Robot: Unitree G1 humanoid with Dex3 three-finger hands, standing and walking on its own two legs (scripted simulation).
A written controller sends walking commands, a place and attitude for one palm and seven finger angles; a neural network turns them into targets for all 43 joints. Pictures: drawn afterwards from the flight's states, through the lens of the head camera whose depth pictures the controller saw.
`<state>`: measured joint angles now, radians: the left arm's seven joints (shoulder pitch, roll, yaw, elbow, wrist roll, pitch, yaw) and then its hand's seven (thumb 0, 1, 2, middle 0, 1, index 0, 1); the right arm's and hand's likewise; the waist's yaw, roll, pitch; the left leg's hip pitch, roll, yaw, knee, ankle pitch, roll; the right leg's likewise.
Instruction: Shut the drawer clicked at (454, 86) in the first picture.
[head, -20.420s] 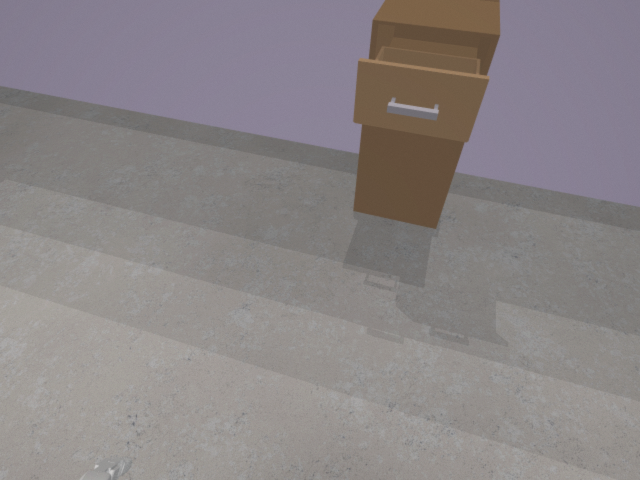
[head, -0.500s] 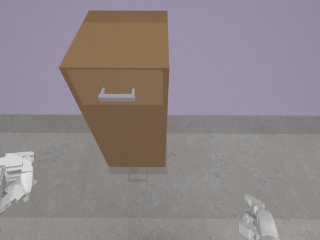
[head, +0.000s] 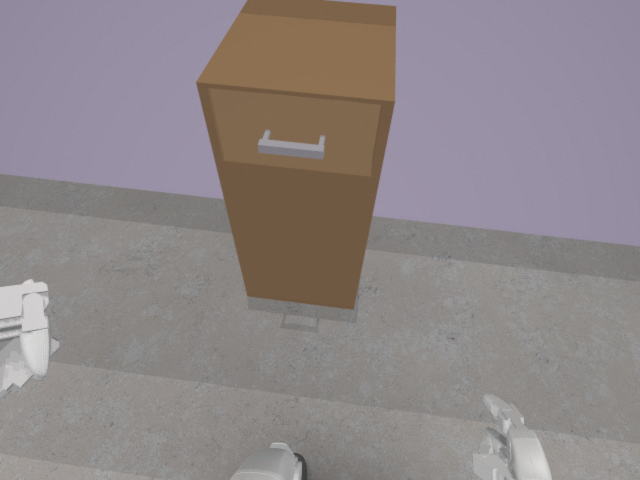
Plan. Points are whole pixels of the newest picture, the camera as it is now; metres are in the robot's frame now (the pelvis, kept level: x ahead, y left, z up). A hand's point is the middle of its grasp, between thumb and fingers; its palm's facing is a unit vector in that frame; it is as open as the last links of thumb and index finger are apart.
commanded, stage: step back with the hand held close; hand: left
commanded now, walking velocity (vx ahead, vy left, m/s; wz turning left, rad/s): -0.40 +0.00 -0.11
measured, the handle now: (292, 143) +0.73 +0.11 -0.03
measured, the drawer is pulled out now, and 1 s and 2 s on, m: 0.00 0.00 0.00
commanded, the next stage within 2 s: stop stepping back and stand still in 0.32 s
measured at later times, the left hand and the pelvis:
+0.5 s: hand out of the picture +0.10 +0.21 +0.20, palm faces +0.21 -0.86 -0.47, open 3.3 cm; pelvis -0.11 +0.01 +0.00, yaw -8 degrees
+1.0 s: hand out of the picture +0.00 +0.26 +0.19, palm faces +0.35 -0.86 -0.38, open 3.2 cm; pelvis -0.22 +0.03 +0.01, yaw -9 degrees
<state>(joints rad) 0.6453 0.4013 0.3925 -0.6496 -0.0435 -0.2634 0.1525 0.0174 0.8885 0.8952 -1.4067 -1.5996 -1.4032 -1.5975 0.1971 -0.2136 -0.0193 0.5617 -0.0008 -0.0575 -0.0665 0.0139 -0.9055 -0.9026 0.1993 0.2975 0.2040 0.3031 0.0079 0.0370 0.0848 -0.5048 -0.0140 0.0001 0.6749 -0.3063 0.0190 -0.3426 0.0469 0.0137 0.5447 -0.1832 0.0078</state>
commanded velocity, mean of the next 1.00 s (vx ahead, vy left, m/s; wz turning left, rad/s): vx -0.01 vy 0.01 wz -0.03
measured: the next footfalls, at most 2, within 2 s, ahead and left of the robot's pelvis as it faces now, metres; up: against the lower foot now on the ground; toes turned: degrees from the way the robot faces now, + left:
right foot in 0.42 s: -0.19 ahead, -0.08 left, +0.00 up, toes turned -8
left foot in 0.56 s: +0.01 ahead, +0.07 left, +0.00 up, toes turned -7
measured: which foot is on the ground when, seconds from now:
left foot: down 0.00-0.42, up 0.44-0.54, down 0.56-0.76, up 0.78-1.00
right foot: down 0.00-0.08, up 0.10-0.40, down 0.42-1.00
